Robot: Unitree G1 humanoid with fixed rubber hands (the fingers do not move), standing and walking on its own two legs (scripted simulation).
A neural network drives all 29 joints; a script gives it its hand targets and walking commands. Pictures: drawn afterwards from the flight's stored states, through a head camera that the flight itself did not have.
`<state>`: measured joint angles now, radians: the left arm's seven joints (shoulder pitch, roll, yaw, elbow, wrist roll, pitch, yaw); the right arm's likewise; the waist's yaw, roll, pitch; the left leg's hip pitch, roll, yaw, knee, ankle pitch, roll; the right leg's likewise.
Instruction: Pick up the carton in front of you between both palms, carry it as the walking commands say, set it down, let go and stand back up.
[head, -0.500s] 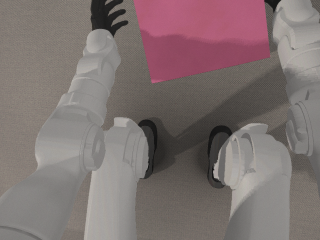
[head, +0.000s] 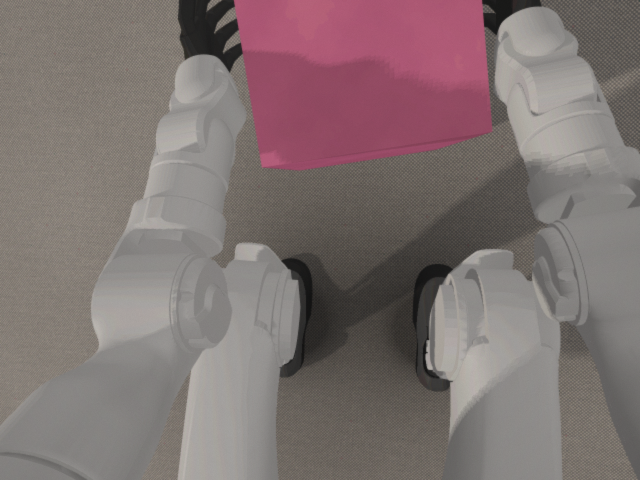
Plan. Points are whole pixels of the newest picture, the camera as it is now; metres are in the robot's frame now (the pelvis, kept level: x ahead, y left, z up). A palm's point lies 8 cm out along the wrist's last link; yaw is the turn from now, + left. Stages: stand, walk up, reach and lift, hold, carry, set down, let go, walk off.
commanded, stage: reach and lift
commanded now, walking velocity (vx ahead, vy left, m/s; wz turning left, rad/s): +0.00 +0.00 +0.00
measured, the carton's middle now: (358, 71) +0.52 -0.01 -0.22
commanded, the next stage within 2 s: none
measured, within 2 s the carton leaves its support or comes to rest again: neither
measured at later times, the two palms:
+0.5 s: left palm (90, 29) +0.48 +0.12 +0.06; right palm out of the picture +0.49 -0.18 +0.06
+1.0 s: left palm out of the picture +0.46 +0.12 +0.22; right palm out of the picture +0.44 -0.17 +0.21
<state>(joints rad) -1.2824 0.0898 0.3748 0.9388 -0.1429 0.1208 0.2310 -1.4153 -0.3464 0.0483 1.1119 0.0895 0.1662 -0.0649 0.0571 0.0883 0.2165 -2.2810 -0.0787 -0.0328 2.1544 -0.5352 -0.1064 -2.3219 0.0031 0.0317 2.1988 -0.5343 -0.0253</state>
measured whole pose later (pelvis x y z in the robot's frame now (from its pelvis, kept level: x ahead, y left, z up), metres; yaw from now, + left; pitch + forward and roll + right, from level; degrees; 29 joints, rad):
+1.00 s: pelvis +0.05 +0.01 +0.25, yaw -5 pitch +32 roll +1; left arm -0.62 -0.15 0.45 0.56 0.17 0.31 0.09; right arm -0.68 0.03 -0.33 0.65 -0.22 0.35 0.00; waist 0.02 0.03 -0.24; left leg -1.44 -0.06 -0.06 1.37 -0.50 -0.03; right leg -1.46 0.04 0.05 1.37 -0.47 0.01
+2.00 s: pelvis +0.09 +0.02 +0.41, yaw -6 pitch -4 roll +0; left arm -0.38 -0.19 0.37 0.43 0.33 0.58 0.00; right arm -0.34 0.17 -0.32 0.40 -0.33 0.62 0.02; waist 0.00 0.01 0.02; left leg -0.17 -0.03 -0.08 0.48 -0.23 0.00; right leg -0.19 0.02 0.07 0.47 -0.20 0.01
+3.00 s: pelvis +0.10 +0.01 +0.41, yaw -6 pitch -8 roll +0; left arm -0.29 -0.16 0.25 0.26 0.30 0.75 0.00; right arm -0.26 0.15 -0.20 0.24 -0.29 0.78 0.01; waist 0.00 0.01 0.02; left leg -0.02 -0.02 -0.08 0.35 -0.19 0.00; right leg -0.03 0.02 0.07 0.34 -0.17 0.01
